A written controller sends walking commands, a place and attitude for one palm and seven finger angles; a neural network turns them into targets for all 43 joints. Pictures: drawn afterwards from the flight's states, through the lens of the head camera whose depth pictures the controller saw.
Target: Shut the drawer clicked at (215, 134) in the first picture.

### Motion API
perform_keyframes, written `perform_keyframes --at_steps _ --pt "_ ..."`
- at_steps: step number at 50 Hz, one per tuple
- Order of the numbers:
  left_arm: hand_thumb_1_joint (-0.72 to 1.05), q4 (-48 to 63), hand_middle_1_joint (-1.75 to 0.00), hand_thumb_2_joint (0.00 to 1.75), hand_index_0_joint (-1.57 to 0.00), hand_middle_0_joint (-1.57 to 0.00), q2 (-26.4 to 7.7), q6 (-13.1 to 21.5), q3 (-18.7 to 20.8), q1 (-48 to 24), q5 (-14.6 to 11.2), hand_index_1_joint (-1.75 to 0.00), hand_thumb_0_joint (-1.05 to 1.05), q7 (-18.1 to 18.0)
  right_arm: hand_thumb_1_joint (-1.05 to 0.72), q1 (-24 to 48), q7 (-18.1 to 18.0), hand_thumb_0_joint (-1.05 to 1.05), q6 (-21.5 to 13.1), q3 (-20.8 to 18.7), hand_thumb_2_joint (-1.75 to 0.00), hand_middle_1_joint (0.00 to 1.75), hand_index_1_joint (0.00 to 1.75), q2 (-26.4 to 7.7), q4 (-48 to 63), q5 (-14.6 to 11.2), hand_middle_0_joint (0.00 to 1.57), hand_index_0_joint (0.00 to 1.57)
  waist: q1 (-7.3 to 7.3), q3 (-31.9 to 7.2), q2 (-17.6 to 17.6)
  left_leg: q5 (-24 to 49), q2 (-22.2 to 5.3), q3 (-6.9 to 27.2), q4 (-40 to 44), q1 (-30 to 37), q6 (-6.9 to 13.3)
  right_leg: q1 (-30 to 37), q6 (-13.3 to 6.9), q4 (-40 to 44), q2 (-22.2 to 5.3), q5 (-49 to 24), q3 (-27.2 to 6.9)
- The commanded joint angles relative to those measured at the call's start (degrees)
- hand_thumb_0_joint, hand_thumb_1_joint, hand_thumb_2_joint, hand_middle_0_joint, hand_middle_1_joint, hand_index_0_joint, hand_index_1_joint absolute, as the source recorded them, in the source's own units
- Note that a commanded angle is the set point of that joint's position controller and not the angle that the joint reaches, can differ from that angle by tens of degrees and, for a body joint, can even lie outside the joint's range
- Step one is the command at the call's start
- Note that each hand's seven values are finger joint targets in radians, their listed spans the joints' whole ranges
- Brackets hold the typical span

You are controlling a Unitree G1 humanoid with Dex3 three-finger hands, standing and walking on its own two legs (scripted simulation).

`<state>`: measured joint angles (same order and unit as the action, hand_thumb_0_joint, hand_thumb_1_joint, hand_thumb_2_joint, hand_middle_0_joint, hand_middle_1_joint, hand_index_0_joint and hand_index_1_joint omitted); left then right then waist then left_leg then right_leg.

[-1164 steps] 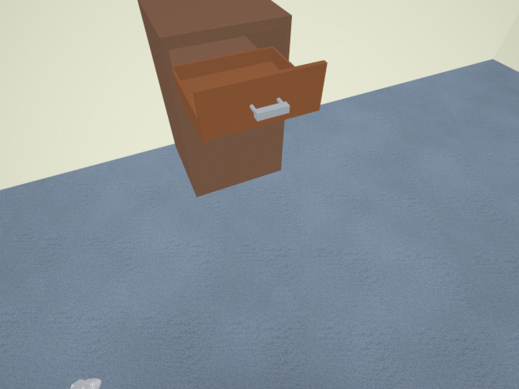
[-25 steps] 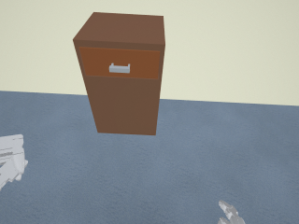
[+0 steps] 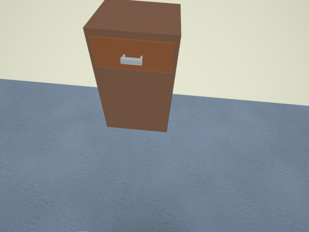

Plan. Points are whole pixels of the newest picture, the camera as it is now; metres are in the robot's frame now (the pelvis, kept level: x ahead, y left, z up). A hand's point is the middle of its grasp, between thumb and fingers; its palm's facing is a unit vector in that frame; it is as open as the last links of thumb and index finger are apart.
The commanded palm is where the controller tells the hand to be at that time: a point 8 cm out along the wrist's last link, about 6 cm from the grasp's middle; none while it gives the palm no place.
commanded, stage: let the arm hang, fingers relaxed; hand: left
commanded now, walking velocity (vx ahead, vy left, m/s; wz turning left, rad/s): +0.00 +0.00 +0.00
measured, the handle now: (132, 58) +0.95 +0.14 -0.08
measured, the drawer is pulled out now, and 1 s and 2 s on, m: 0.00 0.00 0.00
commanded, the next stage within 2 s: look to check the result in 0.82 s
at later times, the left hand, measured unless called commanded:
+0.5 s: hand out of the picture +0.00 +0.19 -0.16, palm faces +0.02 -0.98 -0.19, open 7.0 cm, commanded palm none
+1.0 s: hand out of the picture +0.03 +0.20 -0.16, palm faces +0.01 -0.98 -0.22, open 7.4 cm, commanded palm none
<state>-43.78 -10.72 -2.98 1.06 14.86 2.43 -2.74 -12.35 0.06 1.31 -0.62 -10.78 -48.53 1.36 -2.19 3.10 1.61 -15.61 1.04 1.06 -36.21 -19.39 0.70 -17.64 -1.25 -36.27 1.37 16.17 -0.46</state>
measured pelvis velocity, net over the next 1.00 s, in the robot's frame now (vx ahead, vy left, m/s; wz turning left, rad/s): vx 0.02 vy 0.01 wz -0.01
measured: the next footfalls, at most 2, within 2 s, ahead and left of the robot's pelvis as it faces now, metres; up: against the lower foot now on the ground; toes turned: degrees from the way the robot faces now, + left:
none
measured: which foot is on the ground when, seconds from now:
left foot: down 0.00-1.00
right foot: down 0.00-1.00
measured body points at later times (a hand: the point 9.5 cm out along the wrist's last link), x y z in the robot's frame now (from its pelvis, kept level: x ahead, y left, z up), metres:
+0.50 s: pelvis +0.01 +0.01 +0.02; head +0.02 +0.01 +0.47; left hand +0.00 +0.24 -0.15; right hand -0.01 -0.20 -0.15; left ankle +0.05 +0.12 -0.72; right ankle +0.03 -0.11 -0.72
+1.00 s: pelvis +0.02 +0.01 +0.02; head +0.04 +0.01 +0.47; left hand +0.03 +0.25 -0.14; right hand +0.02 -0.22 -0.14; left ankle +0.05 +0.12 -0.72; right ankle +0.03 -0.11 -0.72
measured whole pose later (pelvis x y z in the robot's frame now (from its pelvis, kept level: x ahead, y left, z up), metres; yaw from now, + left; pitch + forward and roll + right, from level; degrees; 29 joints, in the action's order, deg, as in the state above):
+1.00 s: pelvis +0.02 +0.01 +0.02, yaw -1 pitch -2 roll +0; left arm -64.7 -10.5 -0.1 0.9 13.7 0.7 -1.5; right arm -15.4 -1.6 -0.1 -1.5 -9.2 -64.1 0.9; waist -0.3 3.7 -0.4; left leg -10.5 1.2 0.5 -24.5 -12.3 1.1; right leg -10.7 -0.4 -24.5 1.0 12.1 -1.4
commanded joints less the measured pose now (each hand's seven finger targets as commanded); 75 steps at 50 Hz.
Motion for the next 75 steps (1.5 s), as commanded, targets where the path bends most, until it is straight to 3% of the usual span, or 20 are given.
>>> perform_keyframes --at_steps 1,2,4,6,9,14,16,20,23,30,37,47,75 --pt "0.90 -1.5 -0.95 0.90 -0.80 -0.80 -8.2 3.4 1.9 -2.2 -1.4 -0.95 0.00 1.4 -0.90 -4.9 -0.7 0.00 -0.1 -1.5 -0.90 0.30 0.30 -4.2 -2.0 0.4 0.20 0.20 -0.74 -1.4 -1.7 2.3 -2.3 1.6 4.1 9.7 0.7 -8.0 -4.4 20.3 -8.3 9.6 -11.0" --pt "0.90 -3.2 -0.91 0.90 -0.76 -0.76 -7.8 3.2 1.6 -2.0 -1.5 -0.91 0.00 1.4 -0.90 -5.4 -0.7 0.00 -0.2 -1.4 -0.90 0.30 0.30 -4.0 -3.2 0.4 0.20 0.20 -0.38 -1.8 -5.2 0.9 -3.3 3.1 7.2 8.8 0.8 -6.4 -3.6 19.1 -7.2 10.0 -9.0" --pt "0.90 -6.6 -0.82 0.90 -0.68 -0.68 -7.7 3.0 1.4 -0.2 -1.8 -0.82 0.00 1.5 -0.90 -5.2 -1.0 0.00 -0.4 -1.3 -0.90 0.30 0.30 -4.3 -5.1 0.4 0.20 0.20 1.21 -0.7 -8.4 -3.5 -4.8 5.9 12.9 3.3 1.6 -1.5 -2.5 17.4 -4.9 8.6 -7.0" --pt "0.90 -9.5 -0.73 0.90 -0.60 -0.60 -7.8 3.0 1.3 1.5 -1.9 -0.73 0.00 1.5 -0.90 -5.3 -1.3 0.00 -0.8 -1.6 -0.90 0.30 0.30 -5.1 -6.4 0.2 0.20 0.20 2.13 -0.4 -6.7 -3.4 -5.5 6.9 15.1 1.5 1.9 2.1 -2.4 16.7 -4.3 4.8 -6.2" --pt "0.90 -13.2 -0.60 0.90 -0.48 -0.48 -7.0 3.3 0.9 2.7 -2.1 -0.60 0.00 1.4 -0.90 -7.5 -1.6 0.00 -1.2 -1.5 -0.90 0.30 0.30 -4.7 -9.0 -0.1 0.20 0.20 2.13 -2.7 -2.8 -0.3 -5.7 6.3 15.5 4.1 2.0 4.3 -2.3 16.9 -4.9 1.3 -5.4" --pt "0.90 -17.0 -0.39 0.90 -0.28 -0.28 -6.1 3.4 0.6 3.8 -2.1 -0.39 0.00 1.0 -0.90 -9.1 -2.0 0.00 -1.3 -1.4 -0.90 0.30 0.30 -3.7 -12.0 -0.4 0.20 0.20 2.00 -0.7 -1.5 1.9 -5.8 5.4 16.1 5.8 1.9 3.5 -2.1 17.3 -5.3 0.0 -4.7" --pt "0.90 -17.7 -0.30 0.90 -0.20 -0.20 -6.1 3.4 0.5 3.9 -2.0 -0.30 0.00 0.9 -0.90 -9.3 -2.0 0.00 -1.3 -1.5 -0.90 0.30 0.30 -3.8 -12.7 -0.5 0.20 0.20 1.95 0.1 -3.1 1.5 -5.8 5.7 16.5 5.8 2.0 2.9 -2.2 17.1 -5.0 0.5 -4.8" --pt "0.90 -19.0 -0.30 0.90 -0.20 -0.20 -5.0 3.3 0.6 4.5 -1.9 -0.30 0.00 0.7 -0.90 -9.3 -2.1 0.00 -1.3 -1.5 -0.90 0.30 0.30 -2.9 -13.5 -0.3 0.20 0.20 1.86 1.2 -2.2 -1.1 -5.7 5.7 17.4 5.1 2.0 2.4 -2.0 17.5 -5.1 2.0 -4.9" --pt "0.90 -19.2 -0.30 0.90 -0.20 -0.20 -4.3 3.2 0.6 4.3 -1.8 -0.30 0.00 0.7 -0.90 -9.1 -2.1 0.00 -1.3 -1.5 -0.90 0.30 0.30 -2.3 -13.7 -0.2 0.20 0.20 1.88 2.1 -3.7 -2.4 -5.7 5.6 17.9 5.0 1.9 1.5 -1.8 17.4 -5.1 2.7 -4.8" --pt "0.90 -19.1 -0.30 0.90 -0.20 -0.20 -3.5 3.5 0.8 3.6 -1.6 -0.30 0.00 0.7 -0.90 -8.2 -2.0 0.00 -1.4 -1.6 -0.90 0.30 0.30 -2.1 -13.7 -0.1 0.20 0.20 1.61 3.2 -1.8 -1.0 -5.3 5.1 17.4 5.2 1.7 0.4 -1.6 17.8 -5.2 2.2 -5.3" --pt "0.90 -18.7 -0.30 0.90 -0.20 -0.20 -4.6 3.8 1.1 2.6 -1.7 -0.30 0.00 0.8 -0.90 -7.2 -2.1 0.00 -1.8 -1.7 -0.90 0.30 0.30 -3.4 -13.5 -0.2 0.20 0.20 1.71 1.4 -3.4 1.4 -5.9 5.7 17.7 6.2 1.8 2.5 -1.6 17.3 -5.3 -0.7 -5.1" --pt "0.90 -19.0 -0.30 0.90 -0.20 -0.20 -6.4 4.1 1.2 1.1 -1.8 -0.30 0.00 0.9 -0.90 -5.8 -2.1 0.00 -2.0 -1.9 -0.90 0.30 0.30 -5.2 -13.7 -0.3 0.20 0.20 1.65 -0.5 -2.3 4.9 -6.0 5.1 16.9 8.8 1.7 3.8 -1.7 17.8 -5.8 -2.6 -5.3" --pt "0.90 -18.9 -0.30 0.90 -0.20 -0.20 -10.2 4.5 1.6 -3.5 -1.9 -0.30 0.00 1.1 -0.90 -0.5 -2.0 0.00 -2.2 -1.9 -0.90 0.30 0.30 -9.2 -14.1 -0.3 0.20 0.20 1.63 -1.2 -1.5 10.4 -6.6 4.5 17.4 11.9 1.1 6.6 -1.6 19.2 -6.5 -8.2 -5.8"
